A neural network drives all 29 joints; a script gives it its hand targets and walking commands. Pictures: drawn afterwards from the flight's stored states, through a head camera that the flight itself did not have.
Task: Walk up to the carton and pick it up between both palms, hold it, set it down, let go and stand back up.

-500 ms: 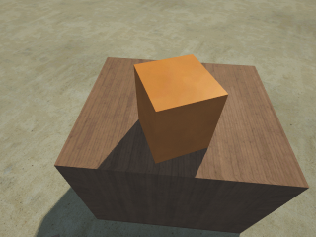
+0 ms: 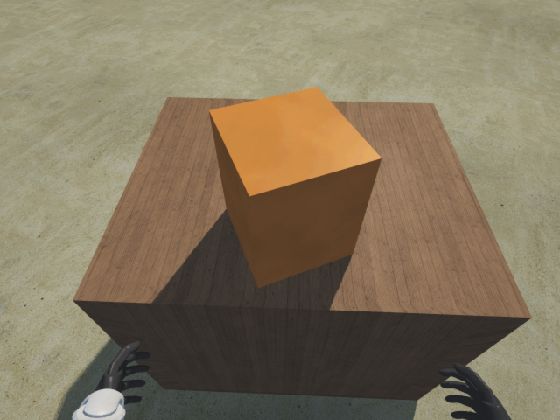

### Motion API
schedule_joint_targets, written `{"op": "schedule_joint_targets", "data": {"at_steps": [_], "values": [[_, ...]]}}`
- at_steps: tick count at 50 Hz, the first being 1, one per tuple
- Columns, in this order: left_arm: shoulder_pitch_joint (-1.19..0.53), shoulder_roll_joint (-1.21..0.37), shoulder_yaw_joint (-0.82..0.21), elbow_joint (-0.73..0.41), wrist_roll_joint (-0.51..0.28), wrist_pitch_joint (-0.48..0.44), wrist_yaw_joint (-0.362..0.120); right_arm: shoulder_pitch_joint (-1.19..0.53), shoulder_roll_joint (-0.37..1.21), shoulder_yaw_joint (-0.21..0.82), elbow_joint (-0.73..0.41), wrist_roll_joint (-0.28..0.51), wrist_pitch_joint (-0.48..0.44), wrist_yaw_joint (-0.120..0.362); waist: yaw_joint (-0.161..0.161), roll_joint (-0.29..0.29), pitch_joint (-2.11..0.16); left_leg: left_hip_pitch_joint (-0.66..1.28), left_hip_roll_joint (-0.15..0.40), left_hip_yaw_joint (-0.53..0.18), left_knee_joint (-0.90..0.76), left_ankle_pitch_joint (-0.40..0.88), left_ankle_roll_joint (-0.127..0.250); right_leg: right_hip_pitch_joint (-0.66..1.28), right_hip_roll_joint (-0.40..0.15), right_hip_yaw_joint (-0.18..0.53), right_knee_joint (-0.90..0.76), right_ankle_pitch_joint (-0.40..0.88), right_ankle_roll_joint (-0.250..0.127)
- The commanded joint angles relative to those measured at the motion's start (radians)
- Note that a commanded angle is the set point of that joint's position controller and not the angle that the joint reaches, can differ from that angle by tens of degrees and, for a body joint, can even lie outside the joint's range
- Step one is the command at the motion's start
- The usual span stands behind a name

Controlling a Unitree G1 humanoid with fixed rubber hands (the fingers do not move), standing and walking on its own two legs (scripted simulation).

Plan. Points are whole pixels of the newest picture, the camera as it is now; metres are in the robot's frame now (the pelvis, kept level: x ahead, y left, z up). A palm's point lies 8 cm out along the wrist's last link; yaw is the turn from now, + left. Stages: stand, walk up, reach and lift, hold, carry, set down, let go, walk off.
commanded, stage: reach and lift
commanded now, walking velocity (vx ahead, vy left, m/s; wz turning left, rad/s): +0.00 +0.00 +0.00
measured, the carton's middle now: (287, 188) +0.50 -0.01 +0.02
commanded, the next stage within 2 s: none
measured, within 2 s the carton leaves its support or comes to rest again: neither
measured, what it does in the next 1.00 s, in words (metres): stands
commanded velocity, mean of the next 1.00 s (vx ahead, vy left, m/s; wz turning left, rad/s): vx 0.00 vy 0.00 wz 0.00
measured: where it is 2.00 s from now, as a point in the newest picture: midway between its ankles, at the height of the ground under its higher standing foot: outside the picture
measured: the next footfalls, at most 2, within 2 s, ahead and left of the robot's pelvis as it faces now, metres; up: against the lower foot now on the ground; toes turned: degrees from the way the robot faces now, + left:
none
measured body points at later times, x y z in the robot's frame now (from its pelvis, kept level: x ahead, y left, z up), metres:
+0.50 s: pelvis -0.03 +0.00 +0.02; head -0.04 +0.01 +0.47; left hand +0.13 +0.24 -0.06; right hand +0.16 -0.25 -0.05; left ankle +0.02 +0.14 -0.71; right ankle +0.02 -0.10 -0.71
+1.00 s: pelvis -0.01 +0.01 +0.02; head -0.02 +0.00 +0.47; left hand +0.19 +0.17 -0.02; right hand +0.19 -0.26 -0.03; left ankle +0.02 +0.14 -0.71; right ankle +0.02 -0.10 -0.71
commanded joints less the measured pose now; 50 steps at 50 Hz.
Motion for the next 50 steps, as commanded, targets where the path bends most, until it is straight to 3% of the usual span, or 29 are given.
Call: {"op": "schedule_joint_targets", "data": {"at_steps": [1,6,11,13,17,19,21,24,30,32,34,36,37,38,42,43,44,48,50], "values": [[0.103,0.121,0.153,-0.139,0.093,-0.067,0.008,0.037,-0.170,-0.005,-0.160,0.056,-0.044,-0.017,0.074,-0.061,-0.263,0.191,-0.036,0.071,-0.237,0.380,0.040,0.170,-0.009,0.005,-0.274,0.628,0.039],[0.127,0.068,0.148,-0.203,0.076,-0.143,0.030,0.087,-0.143,0.021,-0.175,0.080,-0.073,-0.001,0.070,-0.033,-0.315,0.248,-0.042,0.070,-0.279,0.405,0.031,0.174,-0.017,0.008,-0.307,0.593,0.037],[0.131,0.025,0.085,-0.289,0.019,-0.239,0.068,0.115,-0.133,-0.020,-0.208,0.093,-0.106,0.036,0.043,-0.010,-0.339,0.302,-0.025,0.055,-0.330,0.333,0.022,0.106,-0.004,0.002,-0.372,0.400,0.011],[0.091,0.014,0.045,-0.308,-0.003,-0.269,0.079,0.092,-0.132,-0.037,-0.197,0.090,-0.105,0.049,0.023,0.022,-0.292,0.255,-0.011,0.047,-0.372,0.199,0.025,0.065,-0.006,0.006,-0.397,0.235,-0.001],[0.049,-0.007,-0.012,-0.329,-0.031,-0.297,0.106,0.038,-0.133,-0.073,-0.199,0.085,-0.094,0.072,0.009,0.063,-0.219,0.150,0.013,0.031,-0.443,-0.034,0.035,0.047,-0.013,0.012,-0.401,0.040,-0.014],[0.021,-0.016,-0.024,-0.327,-0.037,-0.304,0.113,-0.001,-0.137,-0.076,-0.222,0.085,-0.085,0.075,0.003,0.021,-0.205,0.182,0.004,0.030,-0.405,-0.091,0.044,-0.034,-0.041,0.035,-0.412,-0.065,-0.026],[0.013,-0.006,-0.010,-0.320,-0.032,-0.300,0.114,-0.006,-0.139,-0.068,-0.260,0.098,-0.073,0.073,0.007,-0.056,-0.183,0.306,-0.030,0.028,-0.307,-0.021,0.047,-0.184,-0.105,0.075,-0.470,-0.236,-0.049],[0.009,-0.004,0.005,-0.326,-0.018,-0.287,0.111,0.011,-0.137,-0.036,-0.326,0.131,-0.049,0.065,0.021,-0.139,-0.180,0.521,-0.072,0.029,-0.177,0.088,0.035,-0.393,-0.193,0.126,-0.560,-0.373,-0.092],[-0.009,-0.066,-0.024,-0.370,0.006,-0.271,0.142,-0.017,-0.170,-0.033,-0.368,0.189,-0.019,0.091,0.044,-0.060,-0.178,0.564,-0.066,-0.009,-0.215,0.043,0.026,-0.428,-0.187,0.100,-0.547,-0.341,-0.108],[-0.006,-0.101,-0.046,-0.389,0.014,-0.263,0.161,-0.026,-0.195,-0.043,-0.368,0.210,-0.014,0.110,0.051,-0.008,-0.172,0.524,-0.047,-0.024,-0.267,-0.014,0.023,-0.393,-0.153,0.072,-0.513,-0.293,-0.101],[-0.009,-0.151,-0.090,-0.401,0.015,-0.259,0.180,-0.068,-0.234,-0.069,-0.348,0.216,-0.011,0.135,0.044,0.045,-0.166,0.430,-0.010,-0.048,-0.355,-0.122,0.020,-0.298,-0.097,0.031,-0.454,-0.223,-0.082],[0.001,-0.206,-0.133,-0.408,0.027,-0.261,0.211,-0.105,-0.282,-0.110,-0.298,0.216,-0.008,0.165,0.056,0.180,-0.167,0.157,0.068,-0.074,-0.530,-0.316,0.008,-0.016,0.001,-0.027,-0.341,-0.050,-0.032],[0.024,-0.238,-0.149,-0.415,0.035,-0.265,0.219,-0.111,-0.310,-0.117,-0.273,0.228,-0.016,0.178,0.061,0.224,-0.178,0.001,0.097,-0.074,-0.590,-0.349,0.007,0.150,0.045,-0.050,-0.280,0.063,-0.010],[0.035,-0.259,-0.150,-0.397,0.057,-0.261,0.222,-0.114,-0.316,-0.109,-0.243,0.245,-0.021,0.181,0.058,0.233,-0.176,-0.048,0.108,-0.081,-0.596,-0.343,0.009,0.211,0.047,-0.044,-0.265,0.124,-0.005],[-0.004,-0.275,-0.156,-0.452,0.037,-0.296,0.240,-0.155,-0.309,-0.100,-0.261,0.261,-0.063,0.191,0.066,0.115,-0.237,0.006,0.075,-0.047,-0.524,-0.268,0.011,0.144,0.025,-0.016,-0.292,0.087,-0.002],[-0.020,-0.273,-0.165,-0.451,0.020,-0.309,0.240,-0.173,-0.295,-0.094,-0.292,0.261,-0.076,0.188,0.064,0.059,-0.238,0.020,0.062,-0.032,-0.501,-0.256,0.015,0.117,0.013,-0.004,-0.307,0.049,0.000],[-0.013,-0.269,-0.164,-0.473,0.007,-0.328,0.248,-0.165,-0.277,-0.091,-0.315,0.262,-0.093,0.186,0.076,0.013,-0.245,0.066,0.043,-0.006,-0.469,-0.171,0.006,0.070,-0.003,0.006,-0.335,0.042,-0.005],[0.006,-0.264,-0.144,-0.489,-0.016,-0.399,0.257,-0.120,-0.247,-0.037,-0.388,0.283,-0.152,0.164,0.081,-0.134,-0.280,0.151,0.015,0.053,-0.397,0.032,0.026,0.023,-0.012,0.032,-0.390,0.040,0.003],[0.034,-0.268,-0.121,-0.471,-0.010,-0.416,0.253,-0.083,-0.232,-0.014,-0.413,0.293,-0.166,0.145,0.085,-0.167,-0.276,0.150,0.005,0.067,-0.377,0.113,0.033,0.060,-0.022,0.054,-0.402,0.091,0.016]]}}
